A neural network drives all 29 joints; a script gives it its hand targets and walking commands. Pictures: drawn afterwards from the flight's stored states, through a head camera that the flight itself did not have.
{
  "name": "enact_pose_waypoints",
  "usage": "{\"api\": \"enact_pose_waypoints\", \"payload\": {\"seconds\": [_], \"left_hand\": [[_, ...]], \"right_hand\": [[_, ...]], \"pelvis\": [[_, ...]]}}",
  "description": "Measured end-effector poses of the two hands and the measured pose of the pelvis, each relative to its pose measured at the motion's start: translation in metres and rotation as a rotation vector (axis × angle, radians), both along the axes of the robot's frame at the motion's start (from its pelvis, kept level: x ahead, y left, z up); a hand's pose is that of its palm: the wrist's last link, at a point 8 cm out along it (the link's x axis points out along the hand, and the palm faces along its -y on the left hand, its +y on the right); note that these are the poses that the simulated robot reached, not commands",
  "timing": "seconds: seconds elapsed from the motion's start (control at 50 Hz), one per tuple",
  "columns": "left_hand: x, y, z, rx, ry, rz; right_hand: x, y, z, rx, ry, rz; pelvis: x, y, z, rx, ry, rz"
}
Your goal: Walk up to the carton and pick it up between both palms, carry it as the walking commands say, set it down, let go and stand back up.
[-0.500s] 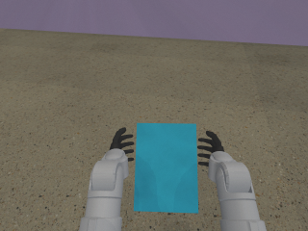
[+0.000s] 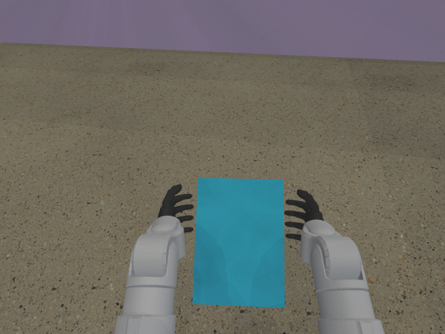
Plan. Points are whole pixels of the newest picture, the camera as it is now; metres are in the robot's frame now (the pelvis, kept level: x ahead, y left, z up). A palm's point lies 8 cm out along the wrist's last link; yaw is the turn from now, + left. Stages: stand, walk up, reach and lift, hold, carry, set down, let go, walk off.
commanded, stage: carry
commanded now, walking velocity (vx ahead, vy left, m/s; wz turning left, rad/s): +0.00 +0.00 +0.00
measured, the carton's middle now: (238, 236) +0.34 +0.00 -0.04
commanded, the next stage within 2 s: hold in 0.50 s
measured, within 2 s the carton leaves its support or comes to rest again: neither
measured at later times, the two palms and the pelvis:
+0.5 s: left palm (174, 223) +0.31 +0.11 +0.07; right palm (317, 228) +0.30 -0.14 +0.06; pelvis +0.01 -0.01 +0.00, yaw +0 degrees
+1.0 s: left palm (149, 216) +0.31 +0.15 +0.09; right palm (292, 225) +0.30 -0.10 +0.06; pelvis +0.01 +0.03 +0.00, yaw -1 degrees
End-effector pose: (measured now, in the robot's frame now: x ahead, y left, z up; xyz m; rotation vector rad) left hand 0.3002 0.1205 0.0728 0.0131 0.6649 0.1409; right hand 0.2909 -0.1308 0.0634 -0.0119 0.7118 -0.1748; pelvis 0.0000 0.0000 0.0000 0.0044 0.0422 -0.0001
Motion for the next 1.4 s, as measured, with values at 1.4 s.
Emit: {"api": "enact_pose_waypoints", "payload": {"seconds": [1.4], "left_hand": [[0.017,0.026,-0.009,0.058,-0.001,-0.054]], "right_hand": [[0.003,0.027,-0.017,0.01,0.018,0.012]], "pelvis": [[-0.003,0.04,0.003,-0.009,-0.224,0.004]]}}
